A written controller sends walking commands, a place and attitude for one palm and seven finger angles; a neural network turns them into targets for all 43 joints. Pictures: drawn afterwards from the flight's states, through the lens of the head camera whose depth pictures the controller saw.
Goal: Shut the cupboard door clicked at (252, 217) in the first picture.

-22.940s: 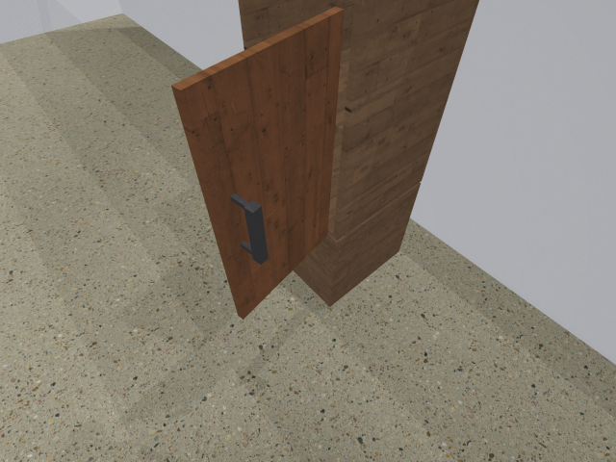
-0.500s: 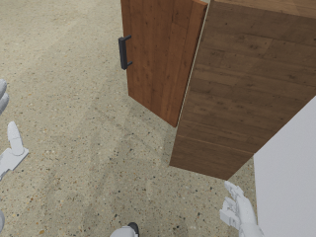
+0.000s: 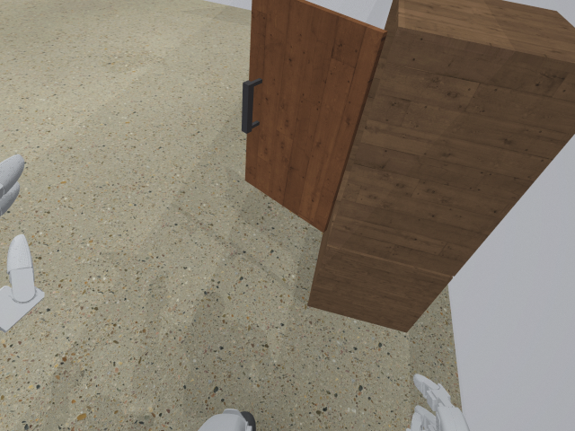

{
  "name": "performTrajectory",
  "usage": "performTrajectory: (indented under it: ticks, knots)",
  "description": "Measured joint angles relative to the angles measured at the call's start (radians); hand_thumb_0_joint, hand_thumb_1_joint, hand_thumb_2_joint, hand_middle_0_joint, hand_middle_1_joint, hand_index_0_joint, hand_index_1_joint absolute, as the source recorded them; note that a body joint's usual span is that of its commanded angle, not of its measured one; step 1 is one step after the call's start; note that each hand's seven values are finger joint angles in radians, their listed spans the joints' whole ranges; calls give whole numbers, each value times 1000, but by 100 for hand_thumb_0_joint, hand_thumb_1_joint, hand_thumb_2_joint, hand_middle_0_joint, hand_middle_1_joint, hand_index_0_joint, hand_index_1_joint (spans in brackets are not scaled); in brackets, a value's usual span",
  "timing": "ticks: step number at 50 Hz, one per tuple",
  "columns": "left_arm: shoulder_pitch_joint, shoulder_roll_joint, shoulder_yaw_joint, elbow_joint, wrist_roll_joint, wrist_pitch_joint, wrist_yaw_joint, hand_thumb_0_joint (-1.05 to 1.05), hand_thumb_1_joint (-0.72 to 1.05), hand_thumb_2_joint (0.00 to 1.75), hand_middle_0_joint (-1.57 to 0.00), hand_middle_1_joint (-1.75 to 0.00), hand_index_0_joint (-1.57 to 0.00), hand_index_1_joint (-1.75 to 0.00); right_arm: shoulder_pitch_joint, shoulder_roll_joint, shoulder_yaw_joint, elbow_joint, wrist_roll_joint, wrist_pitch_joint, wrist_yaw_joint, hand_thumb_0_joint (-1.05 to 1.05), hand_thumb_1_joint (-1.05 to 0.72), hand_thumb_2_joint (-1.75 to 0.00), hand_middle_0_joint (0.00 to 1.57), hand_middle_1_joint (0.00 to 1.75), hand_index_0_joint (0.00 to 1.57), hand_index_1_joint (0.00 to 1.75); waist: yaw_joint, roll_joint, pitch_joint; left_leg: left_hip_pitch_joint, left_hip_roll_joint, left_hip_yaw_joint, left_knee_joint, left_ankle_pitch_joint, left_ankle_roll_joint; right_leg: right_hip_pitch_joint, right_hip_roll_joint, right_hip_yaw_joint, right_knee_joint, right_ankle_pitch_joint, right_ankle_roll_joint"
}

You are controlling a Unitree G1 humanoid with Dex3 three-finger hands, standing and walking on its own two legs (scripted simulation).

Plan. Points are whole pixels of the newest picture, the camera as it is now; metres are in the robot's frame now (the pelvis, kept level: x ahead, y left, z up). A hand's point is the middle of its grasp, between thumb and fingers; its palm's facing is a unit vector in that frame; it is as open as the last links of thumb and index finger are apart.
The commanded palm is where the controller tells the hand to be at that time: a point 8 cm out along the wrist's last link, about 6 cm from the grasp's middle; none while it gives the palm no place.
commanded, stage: stop stepping back and stand still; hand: left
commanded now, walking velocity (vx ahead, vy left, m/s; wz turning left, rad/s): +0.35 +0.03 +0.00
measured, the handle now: (252, 105) +0.91 +0.15 -0.02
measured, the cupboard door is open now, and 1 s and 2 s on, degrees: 64 64 64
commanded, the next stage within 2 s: let the arm hang, fingers relaxed in 1.30 s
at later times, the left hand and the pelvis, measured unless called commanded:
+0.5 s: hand (2, 280) +0.20 +0.29 +0.18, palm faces +0.42 -0.75 -0.51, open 7.4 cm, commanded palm +0.14 +0.32 +0.19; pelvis -0.01 +0.02 +0.00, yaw -2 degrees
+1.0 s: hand (17, 282) +0.21 +0.29 +0.17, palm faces +0.42 -0.79 -0.44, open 7.4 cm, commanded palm +0.15 +0.33 +0.19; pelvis +0.00 +0.03 +0.01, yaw -2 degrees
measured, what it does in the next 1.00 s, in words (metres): steps on the spot: left foot, then right foot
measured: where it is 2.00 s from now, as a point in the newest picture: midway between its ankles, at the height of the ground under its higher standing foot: outside the picture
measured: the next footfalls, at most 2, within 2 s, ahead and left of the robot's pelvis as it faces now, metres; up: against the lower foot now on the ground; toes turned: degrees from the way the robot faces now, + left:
left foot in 0.16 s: +0.06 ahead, +0.15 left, +0.00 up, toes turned +1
right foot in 0.50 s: +0.03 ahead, -0.08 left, +0.00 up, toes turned -6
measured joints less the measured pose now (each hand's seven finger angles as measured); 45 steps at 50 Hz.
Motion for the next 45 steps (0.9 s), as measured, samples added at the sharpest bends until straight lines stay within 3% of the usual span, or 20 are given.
performTrajectory:
  ticks: [2,4,7,8,9,11,14,17,21,25,28,32,35,39,45]
  knots:
    - [-25,-2,-4,7,5,-9,2,1,88,89,-21,-31,-21,-31,-18,-7,4,41,0,26,-7,1,-90,-90,20,30,21,30,19,16,-11,-41,11,-37,329,-39,17,-34,-10,-7,79,88,4]
    - [-94,-20,-21,79,16,-7,10,1,88,89,-21,-31,-21,-31,3,-5,11,70,10,56,-16,1,-91,-90,20,30,21,30,26,16,-66,10,42,-43,421,-62,40,-45,-27,-15,103,48,32]
    - [-213,-82,-30,195,33,11,40,1,88,89,-21,-31,-21,-31,27,-22,26,75,14,62,-35,2,-90,-90,20,30,21,30,23,14,-119,196,92,-44,203,-122,79,-93,-63,-31,156,2,43]
    - [-242,-106,-29,217,33,17,52,1,88,89,-21,-31,-21,-31,27,-38,27,60,16,50,-40,2,-90,-90,20,30,21,30,11,30,-119,243,99,-60,96,-131,84,-126,-66,-33,204,-29,48]
    - [-263,-123,-23,237,32,20,62,1,88,89,-21,-31,-21,-31,11,-39,24,54,18,40,-43,2,-90,-90,20,30,21,30,-4,26,-96,237,82,-56,90,-103,75,-159,-74,-11,270,-62,55]
    - [-244,-133,-9,259,28,22,64,1,89,89,-20,-31,-20,-31,-14,-19,26,47,14,22,-37,2,-91,-90,20,30,21,30,-24,11,-52,254,61,-30,76,-56,75,-229,-66,44,430,-72,66]
    - [-150,-111,-18,210,33,28,40,1,89,89,-20,-30,-20,-30,4,16,40,31,7,2,-14,2,-91,-90,20,30,21,30,-46,-2,-24,307,63,-20,-29,11,77,-293,-55,44,521,-5,83]
    - [-59,-88,-38,134,46,8,27,1,89,89,-20,-31,-20,-30,36,24,50,26,4,-2,-2,2,-91,-90,20,30,21,30,-42,15,-12,346,92,-21,-115,51,69,-285,-58,2,415,45,92]
    - [-13,-54,-25,122,52,-10,29,1,89,89,-21,-31,-20,-31,61,11,48,30,3,13,-14,2,-90,-90,20,30,21,30,-30,56,-6,368,123,-23,-148,56,54,-188,-57,-35,197,69,99]
    - [-50,-29,16,194,50,-8,45,1,88,89,-21,-31,-21,-31,49,-10,37,42,5,19,-22,2,-90,-90,20,30,21,30,-23,52,-11,339,107,-9,-72,3,35,-67,-73,-16,-1,160,80]
    - [-109,-82,-8,258,44,-2,50,1,89,89,-21,-31,-21,-31,7,-46,11,65,17,25,-19,2,-90,-90,20,30,21,30,-37,98,5,315,118,-29,-9,-7,43,-78,-61,-29,46,131,55]
    - [-84,-119,-46,234,44,-13,49,1,89,89,-21,-31,-21,-31,-28,-77,-15,55,31,46,-21,2,-91,-90,20,30,20,30,-50,84,12,274,81,-36,67,-60,61,-78,-82,-22,70,96,52]
    - [-35,-107,-45,181,46,-36,48,1,88,89,-21,-31,-21,-31,-42,-95,-26,20,30,53,-35,2,-91,-90,20,30,20,30,-52,77,24,291,78,-29,-28,63,64,-77,-86,-20,101,74,59]
    - [-15,-77,-23,183,43,-60,44,1,88,89,-21,-31,-21,-31,-52,-95,-38,7,31,55,-49,2,-91,-90,20,30,20,30,-33,63,15,314,72,-18,-53,21,43,-73,-94,-10,106,64,67]
    - [-75,-94,-22,238,42,-40,52,1,88,89,-21,-31,-21,-31,-74,-80,-22,-10,33,46,-48,1,-91,-90,20,30,20,30,-8,70,20,308,72,-12,-77,42,53,-71,-93,-5,60,103,79]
